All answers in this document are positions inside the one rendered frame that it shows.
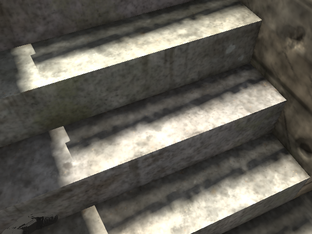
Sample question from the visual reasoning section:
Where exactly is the left robot hand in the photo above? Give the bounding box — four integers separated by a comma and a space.
2, 213, 59, 234

